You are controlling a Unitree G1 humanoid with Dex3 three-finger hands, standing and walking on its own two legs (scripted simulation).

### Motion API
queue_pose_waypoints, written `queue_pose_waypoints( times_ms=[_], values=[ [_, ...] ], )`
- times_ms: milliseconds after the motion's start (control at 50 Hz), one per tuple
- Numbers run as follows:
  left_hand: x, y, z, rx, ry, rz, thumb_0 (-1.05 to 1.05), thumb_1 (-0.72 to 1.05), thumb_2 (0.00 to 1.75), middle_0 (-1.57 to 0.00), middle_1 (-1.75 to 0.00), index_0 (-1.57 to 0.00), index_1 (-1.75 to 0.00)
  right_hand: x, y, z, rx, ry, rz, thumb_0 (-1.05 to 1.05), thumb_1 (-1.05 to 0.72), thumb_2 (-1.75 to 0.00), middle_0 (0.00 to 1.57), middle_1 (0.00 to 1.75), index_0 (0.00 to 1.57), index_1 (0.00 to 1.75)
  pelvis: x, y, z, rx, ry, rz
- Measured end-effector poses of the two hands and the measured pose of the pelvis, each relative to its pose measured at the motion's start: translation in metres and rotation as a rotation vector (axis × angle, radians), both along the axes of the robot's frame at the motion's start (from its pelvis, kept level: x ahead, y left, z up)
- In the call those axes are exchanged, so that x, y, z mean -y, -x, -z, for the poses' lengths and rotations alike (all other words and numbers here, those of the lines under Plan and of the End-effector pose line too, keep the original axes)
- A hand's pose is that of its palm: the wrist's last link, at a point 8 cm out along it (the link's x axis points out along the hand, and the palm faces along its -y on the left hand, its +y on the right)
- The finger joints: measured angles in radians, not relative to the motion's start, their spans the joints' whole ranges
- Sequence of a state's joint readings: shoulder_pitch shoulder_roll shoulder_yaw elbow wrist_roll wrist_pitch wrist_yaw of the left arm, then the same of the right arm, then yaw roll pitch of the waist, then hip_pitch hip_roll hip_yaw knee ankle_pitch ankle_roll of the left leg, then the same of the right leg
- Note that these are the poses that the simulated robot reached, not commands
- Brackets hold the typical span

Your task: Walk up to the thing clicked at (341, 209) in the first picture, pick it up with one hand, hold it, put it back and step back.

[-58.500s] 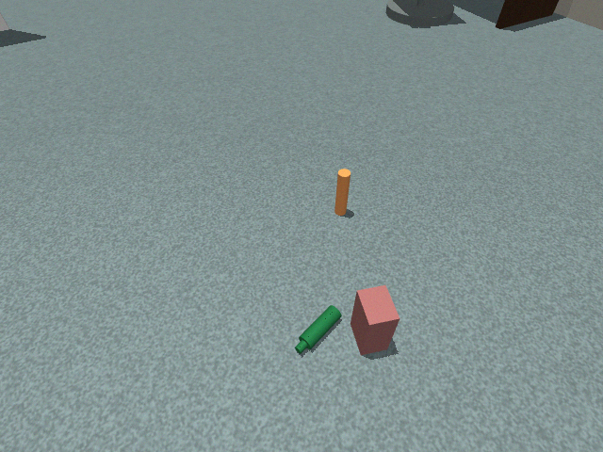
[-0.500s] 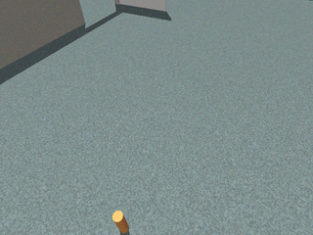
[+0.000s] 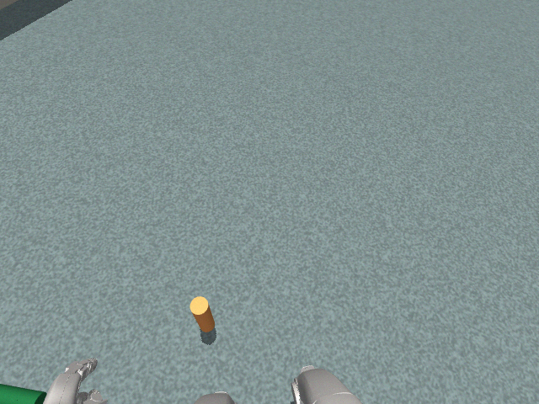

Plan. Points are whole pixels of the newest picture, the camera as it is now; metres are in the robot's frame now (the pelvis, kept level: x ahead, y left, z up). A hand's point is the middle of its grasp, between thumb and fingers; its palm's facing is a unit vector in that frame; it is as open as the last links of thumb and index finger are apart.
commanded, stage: step back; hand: left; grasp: from the side
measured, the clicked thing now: (203, 315) +0.40 +0.19 -0.64
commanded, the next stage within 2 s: none
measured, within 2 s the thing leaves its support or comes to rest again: neither
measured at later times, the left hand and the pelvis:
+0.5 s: hand out of the picture +0.00 +0.23 -0.13, palm faces -0.04 -0.92 -0.40, open 7.4 cm; pelvis -0.11 -0.02 +0.00, yaw -2 degrees
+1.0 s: hand out of the picture -0.17 +0.24 -0.15, palm faces -0.04 -0.92 -0.39, open 7.3 cm; pelvis -0.26 -0.04 -0.01, yaw -3 degrees
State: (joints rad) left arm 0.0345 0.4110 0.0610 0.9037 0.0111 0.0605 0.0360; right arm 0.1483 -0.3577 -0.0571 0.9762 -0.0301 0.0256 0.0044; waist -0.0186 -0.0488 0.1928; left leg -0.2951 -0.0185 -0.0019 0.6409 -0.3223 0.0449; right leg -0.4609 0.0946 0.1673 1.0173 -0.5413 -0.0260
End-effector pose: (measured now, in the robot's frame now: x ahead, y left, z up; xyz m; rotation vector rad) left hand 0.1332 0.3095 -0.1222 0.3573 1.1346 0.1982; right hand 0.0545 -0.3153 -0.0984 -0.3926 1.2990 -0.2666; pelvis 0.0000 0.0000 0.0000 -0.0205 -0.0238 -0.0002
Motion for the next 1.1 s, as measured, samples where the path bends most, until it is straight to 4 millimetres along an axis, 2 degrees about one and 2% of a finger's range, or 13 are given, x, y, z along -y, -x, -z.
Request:
queue_pose_waypoints(
  times_ms=[60,180,340,440,560,680,780,900,1020,1100],
  values=[
    [0.003,0.007,-0.002,0.000,0.015,0.017,0.01,0.91,0.90,-0.20,-0.30,-0.21,-0.30,-0.005,0.013,-0.005,0.002,0.004,0.011,0.00,-0.91,-0.90,0.20,0.30,0.21,0.30,-0.001,0.010,-0.005,-0.005,0.004,0.013],
    [0.009,0.038,-0.002,-0.045,0.015,0.045,0.01,0.91,0.90,-0.20,-0.30,-0.21,-0.30,-0.004,0.023,-0.005,0.084,-0.002,0.017,0.00,-0.90,-0.90,0.20,0.30,0.21,0.30,0.001,0.032,-0.004,-0.002,0.002,0.044],
    [0.029,0.087,-0.006,-0.036,-0.019,0.055,0.01,0.91,0.90,-0.20,-0.30,-0.21,-0.30,0.022,0.047,0.017,0.147,-0.036,0.014,0.00,-0.90,-0.90,0.20,0.30,0.21,0.30,0.021,0.073,0.009,0.016,0.007,0.066],
    [0.038,0.124,-0.023,-0.024,-0.017,0.027,0.01,0.91,0.90,-0.20,-0.30,-0.21,-0.30,0.027,0.069,0.015,0.135,-0.052,0.024,0.00,-0.91,-0.90,0.20,0.30,0.21,0.30,0.026,0.094,0.000,0.020,-0.030,0.058],
    [0.033,0.142,-0.030,0.042,-0.030,0.014,0.01,0.90,0.90,-0.21,-0.30,-0.21,-0.30,0.025,0.107,0.014,0.080,-0.039,-0.022,0.00,-0.91,-0.90,0.20,0.30,0.20,0.30,0.022,0.125,-0.002,0.005,-0.033,0.015],
    [0.016,0.165,-0.013,0.094,-0.004,0.000,0.01,0.90,0.90,-0.20,-0.30,-0.21,-0.30,0.011,0.143,0.014,0.053,-0.013,-0.069,0.00,-0.91,-0.90,0.20,0.30,0.20,0.30,0.012,0.163,0.009,0.025,-0.043,-0.020],
    [0.014,0.202,-0.013,0.047,0.011,-0.027,0.01,0.91,0.90,-0.20,-0.30,-0.21,-0.30,0.003,0.167,-0.003,0.086,-0.018,-0.075,0.00,-0.91,-0.90,0.20,0.30,0.21,0.30,0.013,0.190,-0.002,0.023,-0.004,-0.016],
    [0.018,0.256,-0.011,-0.003,0.002,-0.021,0.01,0.91,0.90,-0.20,-0.30,-0.21,-0.30,0.012,0.182,-0.011,0.164,-0.005,-0.078,0.00,-0.90,-0.90,0.20,0.30,0.21,0.30,0.021,0.227,-0.003,0.017,0.004,0.018],
    [0.034,0.315,-0.006,-0.048,-0.026,-0.003,0.01,0.91,0.90,-0.20,-0.30,-0.21,-0.30,0.037,0.208,0.003,0.229,-0.020,-0.081,0.00,-0.90,-0.90,0.20,0.30,0.21,0.30,0.041,0.273,0.010,0.018,-0.008,0.057],
    [0.049,0.361,-0.014,-0.070,-0.028,-0.013,0.01,0.91,0.90,-0.20,-0.30,-0.21,-0.30,0.049,0.239,0.012,0.207,-0.036,-0.049,0.00,-0.91,-0.90,0.20,0.30,0.21,0.30,0.050,0.301,0.008,0.029,-0.015,0.044]
  ],
)
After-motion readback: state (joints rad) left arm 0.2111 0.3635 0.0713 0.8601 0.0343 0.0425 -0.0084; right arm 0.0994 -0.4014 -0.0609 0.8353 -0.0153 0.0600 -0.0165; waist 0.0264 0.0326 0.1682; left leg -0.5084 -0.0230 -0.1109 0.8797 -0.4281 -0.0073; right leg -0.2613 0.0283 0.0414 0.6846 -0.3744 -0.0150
